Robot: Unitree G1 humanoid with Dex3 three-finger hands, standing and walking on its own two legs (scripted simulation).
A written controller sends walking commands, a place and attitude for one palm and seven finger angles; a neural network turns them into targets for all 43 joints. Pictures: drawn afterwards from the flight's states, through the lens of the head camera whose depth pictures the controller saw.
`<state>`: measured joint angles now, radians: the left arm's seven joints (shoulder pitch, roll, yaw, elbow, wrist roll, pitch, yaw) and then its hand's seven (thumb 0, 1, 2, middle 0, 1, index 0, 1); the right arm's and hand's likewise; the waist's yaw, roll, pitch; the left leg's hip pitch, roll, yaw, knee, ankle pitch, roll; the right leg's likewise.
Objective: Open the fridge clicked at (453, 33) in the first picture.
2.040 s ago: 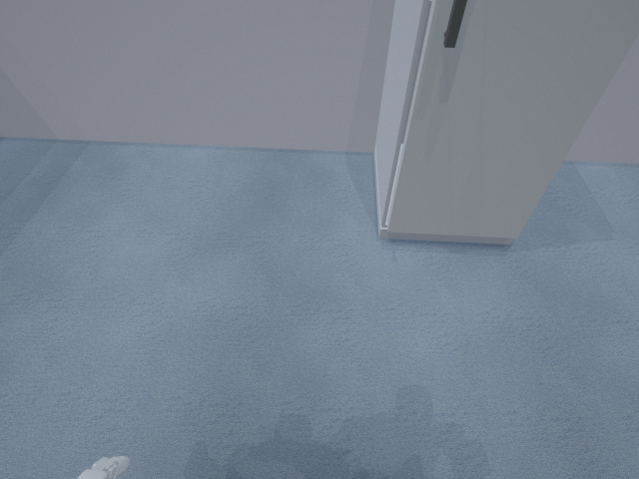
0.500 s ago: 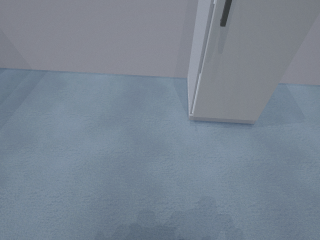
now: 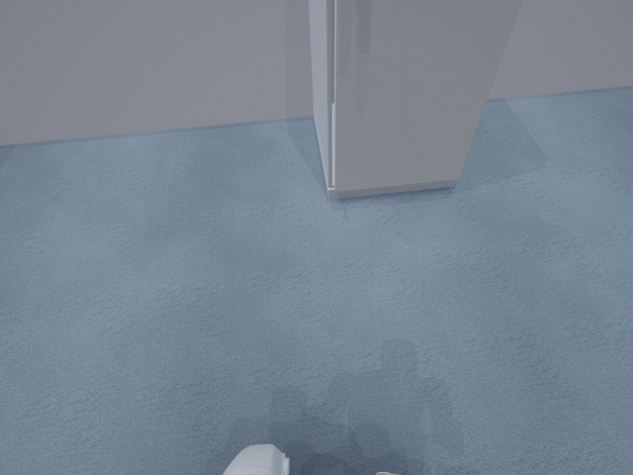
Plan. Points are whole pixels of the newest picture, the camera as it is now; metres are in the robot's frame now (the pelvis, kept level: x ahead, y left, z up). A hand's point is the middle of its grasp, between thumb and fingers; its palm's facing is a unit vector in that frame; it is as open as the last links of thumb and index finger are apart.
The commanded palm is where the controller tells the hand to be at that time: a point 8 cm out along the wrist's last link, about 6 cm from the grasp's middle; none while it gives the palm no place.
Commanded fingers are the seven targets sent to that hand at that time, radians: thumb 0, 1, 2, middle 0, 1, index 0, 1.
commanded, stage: walk to a spot facing it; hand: left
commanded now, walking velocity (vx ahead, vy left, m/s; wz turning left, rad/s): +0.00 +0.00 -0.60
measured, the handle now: out of the picture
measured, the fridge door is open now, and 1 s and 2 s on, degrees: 0 0 0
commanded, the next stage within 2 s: turn to face it in 1.64 s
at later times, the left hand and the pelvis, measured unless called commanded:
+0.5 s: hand (155, 462) +0.14 +0.25 -0.14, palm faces -0.24 -0.95 -0.21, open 7.4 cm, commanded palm none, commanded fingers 0.00 0.90 0.90 -0.20 -0.30 -0.20 -0.30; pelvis +0.01 +0.06 +0.02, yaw -18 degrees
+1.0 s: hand (319, 359) +0.30 +0.03 -0.15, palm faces -0.56 -0.80 -0.21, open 7.2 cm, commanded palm none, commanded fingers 0.00 0.90 0.90 -0.20 -0.30 -0.20 -0.30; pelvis +0.11 -0.06 +0.01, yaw -34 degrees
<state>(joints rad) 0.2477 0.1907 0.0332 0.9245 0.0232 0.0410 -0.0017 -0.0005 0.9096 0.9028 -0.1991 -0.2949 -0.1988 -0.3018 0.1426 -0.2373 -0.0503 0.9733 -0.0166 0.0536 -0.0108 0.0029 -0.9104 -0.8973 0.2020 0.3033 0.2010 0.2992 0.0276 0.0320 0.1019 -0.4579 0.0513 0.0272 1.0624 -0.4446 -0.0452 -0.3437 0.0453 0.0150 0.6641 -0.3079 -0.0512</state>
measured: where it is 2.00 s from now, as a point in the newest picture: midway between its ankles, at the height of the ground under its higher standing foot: (443, 395)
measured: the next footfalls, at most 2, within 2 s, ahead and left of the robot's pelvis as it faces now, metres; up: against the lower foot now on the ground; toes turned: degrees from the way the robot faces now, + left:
left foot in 0.30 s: +0.03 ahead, +0.16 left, +0.00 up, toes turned -9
right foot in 0.78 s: +0.11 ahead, -0.17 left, +0.00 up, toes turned -37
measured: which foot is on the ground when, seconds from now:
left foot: up 0.00-0.28, down 0.30-0.78, up 0.80-1.00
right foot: down 0.00-0.30, up 0.32-0.76, down 0.78-1.00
